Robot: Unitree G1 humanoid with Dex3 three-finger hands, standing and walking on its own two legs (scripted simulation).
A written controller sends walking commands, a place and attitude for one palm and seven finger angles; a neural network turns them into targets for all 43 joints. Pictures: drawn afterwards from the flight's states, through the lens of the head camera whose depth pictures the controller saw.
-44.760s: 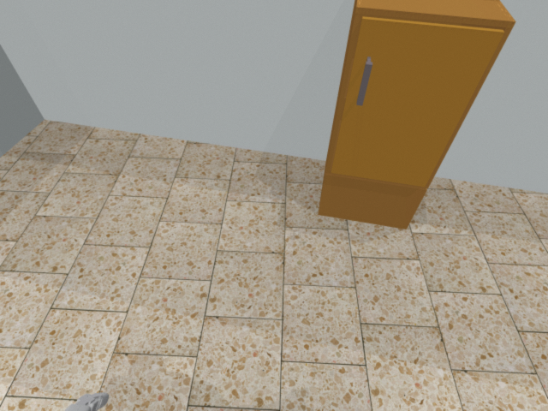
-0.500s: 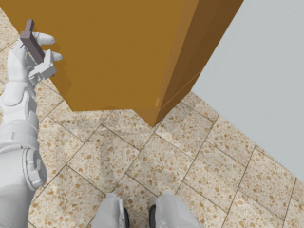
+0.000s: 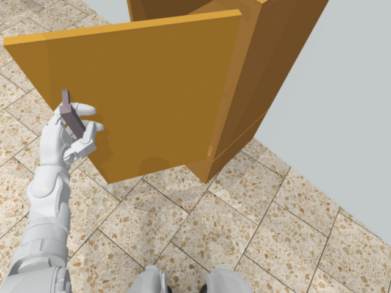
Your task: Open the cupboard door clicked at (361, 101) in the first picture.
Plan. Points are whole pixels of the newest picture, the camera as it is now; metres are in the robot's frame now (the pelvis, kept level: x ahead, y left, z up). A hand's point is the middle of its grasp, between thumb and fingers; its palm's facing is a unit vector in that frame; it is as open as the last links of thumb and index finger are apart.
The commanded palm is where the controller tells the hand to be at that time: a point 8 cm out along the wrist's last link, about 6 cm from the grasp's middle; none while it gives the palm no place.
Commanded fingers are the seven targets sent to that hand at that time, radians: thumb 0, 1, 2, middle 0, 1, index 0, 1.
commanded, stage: pull the door open along its arc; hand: left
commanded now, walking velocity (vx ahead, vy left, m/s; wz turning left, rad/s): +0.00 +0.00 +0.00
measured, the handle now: (78, 121) +0.46 +0.23 +0.03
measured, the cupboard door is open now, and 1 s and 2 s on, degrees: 62 95 98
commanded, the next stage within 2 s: open thumb and fingers to let go in 0.60 s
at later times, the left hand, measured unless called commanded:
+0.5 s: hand (132, 198) +0.29 +0.11 +0.03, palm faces +0.42 -0.91 +0.01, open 5.9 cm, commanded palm +0.22 +0.16 +0.03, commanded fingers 0.00 0.90 0.90 -0.40 -1.35 -0.40 -1.35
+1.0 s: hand (156, 210) +0.27 +0.07 +0.03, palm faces +0.45 -0.89 +0.00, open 7.9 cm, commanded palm +0.22 +0.11 +0.03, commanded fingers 0.00 -0.22 0.42 -0.32 -1.23 -0.32 -1.23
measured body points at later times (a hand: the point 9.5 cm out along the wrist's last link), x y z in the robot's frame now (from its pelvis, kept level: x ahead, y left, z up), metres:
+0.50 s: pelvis -0.01 -0.04 +0.00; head +0.05 -0.04 +0.45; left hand +0.26 +0.15 +0.04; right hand +0.17 -0.24 -0.11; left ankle +0.00 +0.07 -0.66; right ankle -0.01 -0.10 -0.66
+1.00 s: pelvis -0.02 -0.06 +0.00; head +0.05 -0.08 +0.44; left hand +0.24 +0.11 +0.03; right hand +0.16 -0.27 -0.12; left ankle +0.00 +0.07 -0.66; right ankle -0.01 -0.10 -0.66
